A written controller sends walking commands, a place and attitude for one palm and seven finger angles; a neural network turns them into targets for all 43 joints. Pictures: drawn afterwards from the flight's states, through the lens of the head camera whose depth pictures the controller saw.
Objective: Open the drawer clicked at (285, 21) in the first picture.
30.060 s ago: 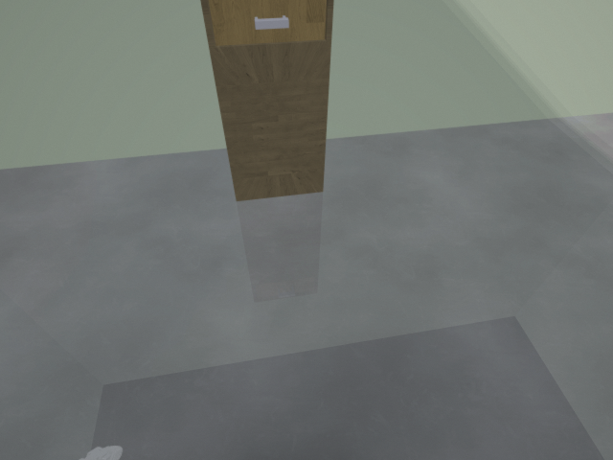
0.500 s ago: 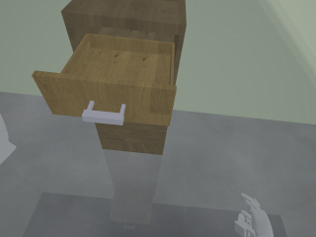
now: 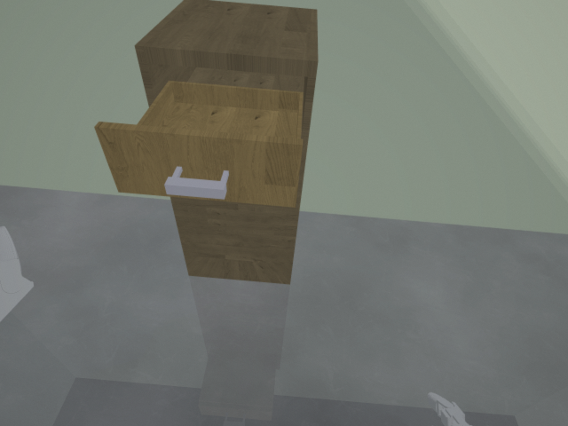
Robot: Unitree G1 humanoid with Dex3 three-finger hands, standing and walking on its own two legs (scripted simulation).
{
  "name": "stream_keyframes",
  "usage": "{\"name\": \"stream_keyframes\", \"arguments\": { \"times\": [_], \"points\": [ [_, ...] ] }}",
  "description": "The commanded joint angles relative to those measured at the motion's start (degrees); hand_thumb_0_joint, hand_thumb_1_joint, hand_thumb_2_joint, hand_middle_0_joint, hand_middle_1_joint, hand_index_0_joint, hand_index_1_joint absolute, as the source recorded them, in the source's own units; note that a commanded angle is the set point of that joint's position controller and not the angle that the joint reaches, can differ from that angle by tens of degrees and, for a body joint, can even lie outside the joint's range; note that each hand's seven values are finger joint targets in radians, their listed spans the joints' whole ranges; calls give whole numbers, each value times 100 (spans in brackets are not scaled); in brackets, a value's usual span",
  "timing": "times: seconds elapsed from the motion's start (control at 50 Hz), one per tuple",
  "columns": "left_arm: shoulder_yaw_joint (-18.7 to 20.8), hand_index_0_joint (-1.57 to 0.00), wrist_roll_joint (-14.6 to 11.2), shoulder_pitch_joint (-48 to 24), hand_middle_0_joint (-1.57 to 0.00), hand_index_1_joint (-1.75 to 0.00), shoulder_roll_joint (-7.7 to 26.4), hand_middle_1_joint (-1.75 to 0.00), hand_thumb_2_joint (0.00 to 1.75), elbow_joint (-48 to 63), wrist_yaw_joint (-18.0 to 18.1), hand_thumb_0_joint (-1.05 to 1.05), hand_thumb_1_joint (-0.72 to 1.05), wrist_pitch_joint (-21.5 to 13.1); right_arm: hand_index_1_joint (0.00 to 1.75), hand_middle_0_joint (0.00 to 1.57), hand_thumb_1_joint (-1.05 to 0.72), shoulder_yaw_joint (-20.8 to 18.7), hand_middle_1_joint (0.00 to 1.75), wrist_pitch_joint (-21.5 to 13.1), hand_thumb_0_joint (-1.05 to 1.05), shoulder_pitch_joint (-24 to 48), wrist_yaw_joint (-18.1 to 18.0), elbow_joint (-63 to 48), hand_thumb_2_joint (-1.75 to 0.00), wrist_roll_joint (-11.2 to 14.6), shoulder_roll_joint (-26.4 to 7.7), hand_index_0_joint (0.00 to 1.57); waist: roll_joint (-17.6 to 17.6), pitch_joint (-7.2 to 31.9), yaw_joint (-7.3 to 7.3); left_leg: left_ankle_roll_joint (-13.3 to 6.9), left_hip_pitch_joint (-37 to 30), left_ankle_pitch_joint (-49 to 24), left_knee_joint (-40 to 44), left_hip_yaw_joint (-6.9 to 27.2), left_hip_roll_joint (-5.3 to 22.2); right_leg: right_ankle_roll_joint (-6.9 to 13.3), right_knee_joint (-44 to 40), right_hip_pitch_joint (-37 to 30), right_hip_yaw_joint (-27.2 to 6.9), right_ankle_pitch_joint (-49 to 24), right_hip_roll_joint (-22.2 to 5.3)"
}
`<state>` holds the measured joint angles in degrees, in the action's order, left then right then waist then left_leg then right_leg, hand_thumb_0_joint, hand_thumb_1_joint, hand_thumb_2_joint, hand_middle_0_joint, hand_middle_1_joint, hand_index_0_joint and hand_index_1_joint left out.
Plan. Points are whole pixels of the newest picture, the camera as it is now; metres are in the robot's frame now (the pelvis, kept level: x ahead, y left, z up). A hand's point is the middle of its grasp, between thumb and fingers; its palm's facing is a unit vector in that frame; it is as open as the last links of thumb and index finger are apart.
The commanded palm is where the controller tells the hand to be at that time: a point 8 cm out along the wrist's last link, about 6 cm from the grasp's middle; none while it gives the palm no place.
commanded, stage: stop stepping back and stand still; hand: left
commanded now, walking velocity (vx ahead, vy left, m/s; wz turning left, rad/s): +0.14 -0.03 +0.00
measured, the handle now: (199, 180) +0.54 +0.18 +0.05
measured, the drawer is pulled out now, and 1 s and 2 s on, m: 0.29 0.29 0.29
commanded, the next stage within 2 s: let the arm hang, fingers relaxed in 0.24 s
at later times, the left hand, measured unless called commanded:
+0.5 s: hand (123, 377) +0.20 +0.23 -0.04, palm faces +0.14 -0.92 -0.37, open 7.4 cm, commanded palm none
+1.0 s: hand out of the picture -0.05 +0.18 -0.16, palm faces +0.04 -0.97 -0.23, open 7.3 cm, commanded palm none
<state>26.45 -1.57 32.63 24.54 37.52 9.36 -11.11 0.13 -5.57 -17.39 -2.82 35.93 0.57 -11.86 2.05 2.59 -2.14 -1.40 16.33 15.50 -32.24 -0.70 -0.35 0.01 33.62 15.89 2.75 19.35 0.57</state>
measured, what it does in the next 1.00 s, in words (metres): stands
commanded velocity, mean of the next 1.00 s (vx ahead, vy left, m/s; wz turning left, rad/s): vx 0.01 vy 0.00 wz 0.00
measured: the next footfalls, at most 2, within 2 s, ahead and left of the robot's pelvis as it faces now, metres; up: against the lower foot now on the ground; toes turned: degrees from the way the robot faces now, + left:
none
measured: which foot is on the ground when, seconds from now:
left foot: down 0.00-1.00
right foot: down 0.00-1.00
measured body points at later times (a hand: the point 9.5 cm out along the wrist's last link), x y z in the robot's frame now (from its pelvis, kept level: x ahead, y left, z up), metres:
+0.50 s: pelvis +0.00 +0.00 +0.00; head -0.01 -0.02 +0.45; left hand +0.19 +0.28 -0.01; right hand +0.15 -0.23 -0.13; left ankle +0.02 +0.11 -0.73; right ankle +0.01 -0.10 -0.73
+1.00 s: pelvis +0.00 +0.00 +0.01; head +0.02 -0.01 +0.46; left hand -0.05 +0.23 -0.14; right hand -0.04 -0.22 -0.15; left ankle +0.02 +0.11 -0.73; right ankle +0.01 -0.10 -0.73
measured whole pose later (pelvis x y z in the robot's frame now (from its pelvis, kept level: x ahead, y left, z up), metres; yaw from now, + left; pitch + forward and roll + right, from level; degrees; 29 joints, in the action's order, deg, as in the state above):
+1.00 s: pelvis +0.00 +0.00 +0.01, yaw +0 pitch -3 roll -1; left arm 0.6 0.3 19.3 9.8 -65.9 1.8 1.2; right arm 0.1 1.3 -19.2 -2.4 63.6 -0.5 -8.1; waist -1.5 -4.9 -0.1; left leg -0.9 10.7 11.6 -24.7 -0.5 0.0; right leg 2.0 22.7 9.0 2.7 11.3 1.6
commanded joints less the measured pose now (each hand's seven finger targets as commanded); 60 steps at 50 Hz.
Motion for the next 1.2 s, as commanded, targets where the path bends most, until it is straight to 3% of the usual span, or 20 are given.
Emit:
{"name": "stream_keyframes", "arguments": {
  "times": [0.0, 0.02, 0.06, 0.08, 0.1, 0.16, 0.22, 0.24, 0.3, 0.32, 0.34, 0.36, 0.44, 0.48, 0.54, 0.64, 0.7, 0.72, 0.98, 1.18],
  "points": [
    [560, -20, 9, -614, -20, -30, 962, -30, 90, 1142, 93, 0, 90, -458, 30, 20, -90, -200, 30, -417, 0, 1046, -19, -881, -90, -17, -730, 20, -762, -403, 89, -310, 1048, 1297, 1138, 839, 665, 212, -963, -606, -508, -61, -242],
    [576, -20, 7, -690, -20, -30, 1028, -30, 90, 1130, 96, 0, 90, -475, 30, 20, -90, -241, 30, -409, 0, 1024, -18, -855, -90, -17, -721, 20, -204, -258, 99, -208, 973, 1253, 745, 618, 441, 290, -1267, -501, -984, 466, -459],
    [456, -20, -54, -582, -20, -30, 890, -30, 90, 958, 78, 0, 90, -439, 30, 20, -90, -297, 30, -319, 0, 944, 5, -839, -90, 10, -673, 20, 272, -210, 55, -73, 620, 883, -509, 126, 126, 666, -2057, 50, -2117, 1588, -1202],
    [447, -20, -69, -672, -20, -30, 897, -30, 90, 956, 90, 0, 90, -438, 30, 20, -90, -281, 30, -272, 0, 946, 7, -814, -90, -5, -647, 20, 381, -251, 37, -29, 567, 654, -859, 39, 110, 814, -2202, 155, -2264, 1562, -1436],
    [467, -20, -85, -676, -20, -30, 893, -30, 90, 902, 91, 0, 90, -443, 30, 20, -90, -270, 30, -251, 0, 937, 23, -805, -90, -12, -626, 20, 549, -155, 30, -24, 459, 473, -747, 40, 148, 847, -2106, 41, -2070, 1171, -1473],
    [428, -20, -98, -580, -20, -30, 860, -30, 90, 941, 89, 0, 90, -445, 30, 20, -90, -214, 30, -225, 0, 982, -6, -851, -90, -18, -632, 20, -175, -210, 41, -106, -306, 290, 601, 243, 307, 472, -1425, 255, -1121, 532, -841],
    [513, -20, -61, -694, -20, -30, 960, -30, 90, 1270, 85, 0, 90, -473, 30, 20, -90, -165, 30, -262, 0, 1123, -36, -955, -90, -16, -666, 20, -1307, -335, 121, -314, 88, 1305, 1828, 1374, 1020, 81, -472, 65, -387, 166, -95],
    [451, -20, -20, -718, -20, -30, 896, -30, 90, 1301, 93, 0, 90, -481, 30, 20, -90, -124, 30, -290, 0, 1116, -31, -972, -90, -18, -615, 20, -1290, -331, 128, -365, 355, 1252, 1984, 1594, 1189, 18, -143, -179, -202, -157, -8],
    [486, -20, -41, -462, -20, -30, 878, -30, 90, 1104, 60, 0, 90, -456, 30, 20, -90, -127, 30, -369, 0, 1073, -3, -956, -90, -19, -625, 20, -808, -75, 188, -239, 267, -436, 1424, 940, 954, -4, -536, -649, -238, -1012, -96],
    [-2333, -20, 329, -524, -20, -30, -705, -30, 90, -3953, -683, 0, 90, 358, 30, 20, -90, -459, 30, -807, 0, 1172, 337, 488, -90, 132, -1070, 20, -756, -330, -137, -80, 93, -1976, 431, 641, 647, 24, 158, 291, -132, -1938, -333],
    [-2012, -20, 439, -533, -20, -30, -775, -30, 90, -4341, -826, 0, 90, 957, 30, 20, -90, -490, 30, -357, 0, 586, 358, 765, -90, -40, -994, 20, -526, 91, 55, -23, -5, -2608, 387, 433, 704, 50, 26, 134, -328, -1761, -506],
    [-2129, -20, 399, -642, -20, -30, -916, -30, 90, -4468, -841, 0, 90, 1126, 30, 20, -90, -410, 30, -143, 0, 500, 310, 688, -90, -56, -753, 20, -140, 292, 103, -98, 50, -2387, 267, 529, 736, 94, 54, 21, -295, -1610, -433],
    [-2156, -20, 398, -1283, -20, -30, -573, -30, 90, -5746, -886, 0, 90, 1135, 30, 20, -90, -252, 30, 253, 0, 546, 257, 683, -90, -129, -629, 20, 1351, 237, 142, -57, 176, -1069, -213, 353, 208, 404, -596, -390, -841, -2519, -938],
    [-2199, -20, 351, -1620, -20, -30, -460, -30, 90, -6580, -855, 0, 90, 1168, 30, 20, -90, -255, 30, 435, 0, 572, 241, 833, -90, -176, -622, 20, 1051, -51, 106, -16, -42, -713, -101, 289, 91, 532, -835, -229, -941, -2309, -1018],
    [-2317, -20, 282, -1872, -20, -30, -499, -30, 90, -7663, -821, 0, 90, 1191, 30, 20, -90, -132, 30, 530, 0, 577, 204, 1180, -90, -194, -540, 20, -577, -371, 141, -78, -161, -1146, 642, 607, 407, 339, -912, -191, -740, -1175, -588],
    [-2284, -20, 250, -1471, -20, -30, -796, -30, 90, -8891, -790, 0, 90, 1135, 30, 20, -90, -118, 30, 543, 0, 277, 87, 1692, -90, -175, -359, 20, -1151, -87, 245, -114, -222, -757, 945, 624, 501, 356, -1262, -874, -638, -1087, -534],
    [-2366, -20, 221, -1441, -20, -30, -809, -30, 90, -9293, -802, 0, 90, 1113, 30, 20, -90, -124, 30, 574, 0, -4, 76, 1964, -90, -149, -287, 20, -847, -174, 198, -96, -320, -597, 1009, 599, 495, 393, -1439, -788, -654, -927, -578],
    [-2387, -20, 217, -1419, -20, -30, -824, -30, 90, -9403, -797, 0, 90, 1104, 30, 20, -90, -137, 30, 593, 0, -84, 66, 2016, -90, -137, -282, 20, -419, -282, 201, -105, -404, -651, 990, 590, 535, 388, -1504, -715, -616, -959, -553],
    [-2531, -20, 197, -1118, -20, -30, -995, -30, 90, -10169, -732, 0, 90, 1118, 30, 20, -90, -80, 30, 611, 0, -547, 40, 2626, -90, -118, -93, 20, -142, -957, 175, -98, -422, -281, 1284, 508, 518, 346, -1724, -285, -660, -282, -536],
    [-2479, -20, 215, -1147, -20, -30, -1141, -30, 90, -10101, -710, 0, 90, 1086, 30, 20, -90, -112, 30, 584, 0, -602, 45, 2689, -90, -151, 121, 20, -280, -1041, 163, -87, -305, -177, 1282, 472, 479, 347, -1665, -143, -704, -248, -510]
  ]
}}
